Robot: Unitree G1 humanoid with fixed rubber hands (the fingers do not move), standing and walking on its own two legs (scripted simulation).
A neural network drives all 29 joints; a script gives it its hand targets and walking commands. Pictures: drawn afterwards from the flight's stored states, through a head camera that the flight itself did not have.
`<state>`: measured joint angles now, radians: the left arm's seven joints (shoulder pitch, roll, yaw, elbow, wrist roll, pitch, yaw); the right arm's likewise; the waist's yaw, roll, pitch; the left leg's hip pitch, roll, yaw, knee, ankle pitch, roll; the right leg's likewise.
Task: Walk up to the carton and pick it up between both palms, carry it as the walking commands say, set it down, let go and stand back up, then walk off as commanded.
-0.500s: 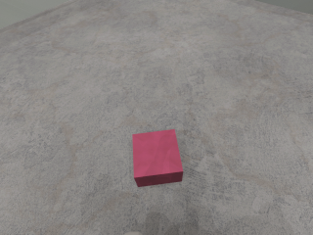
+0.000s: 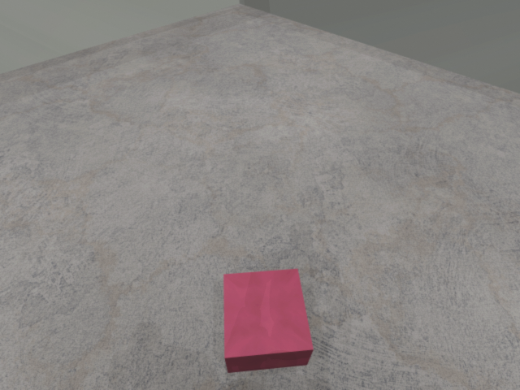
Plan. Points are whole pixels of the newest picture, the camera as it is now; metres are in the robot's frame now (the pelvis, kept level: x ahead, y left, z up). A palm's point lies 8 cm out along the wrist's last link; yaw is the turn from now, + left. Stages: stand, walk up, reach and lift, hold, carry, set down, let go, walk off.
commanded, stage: walk up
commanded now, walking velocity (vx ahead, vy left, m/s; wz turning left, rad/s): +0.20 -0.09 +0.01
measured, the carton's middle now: (264, 318) +0.52 +0.03 -0.69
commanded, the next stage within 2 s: none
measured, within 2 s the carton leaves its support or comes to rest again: neither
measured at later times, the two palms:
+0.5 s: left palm out of the picture +0.10 +0.18 -0.14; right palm out of the picture +0.01 -0.24 -0.16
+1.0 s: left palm out of the picture +0.11 +0.20 -0.14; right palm out of the picture +0.05 -0.26 -0.16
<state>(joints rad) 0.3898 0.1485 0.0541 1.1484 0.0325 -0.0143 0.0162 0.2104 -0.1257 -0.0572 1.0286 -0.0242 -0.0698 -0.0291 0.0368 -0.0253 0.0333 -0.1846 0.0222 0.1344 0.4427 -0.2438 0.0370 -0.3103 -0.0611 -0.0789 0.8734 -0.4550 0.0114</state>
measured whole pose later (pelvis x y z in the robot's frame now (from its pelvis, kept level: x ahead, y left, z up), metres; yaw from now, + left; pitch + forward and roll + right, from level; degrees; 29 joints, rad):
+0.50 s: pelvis +0.03 -0.03 +0.00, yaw +1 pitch -2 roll +0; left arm 0.12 0.12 0.03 1.09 0.00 0.02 0.04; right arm 0.29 -0.13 0.00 1.14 -0.03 0.02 -0.03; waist -0.03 0.03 0.04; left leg -0.15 0.03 0.05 0.51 -0.39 -0.01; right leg -0.28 -0.01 -0.12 0.49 -0.22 -0.04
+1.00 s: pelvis +0.09 -0.04 -0.01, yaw +7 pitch -1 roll +0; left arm 0.20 0.15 0.02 1.05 0.02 -0.01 0.04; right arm 0.37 -0.15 -0.02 1.10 -0.01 0.01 -0.05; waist -0.03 0.04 0.07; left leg -0.20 0.03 0.03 0.70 -0.52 -0.02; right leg -0.29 -0.04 -0.14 0.53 -0.21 -0.03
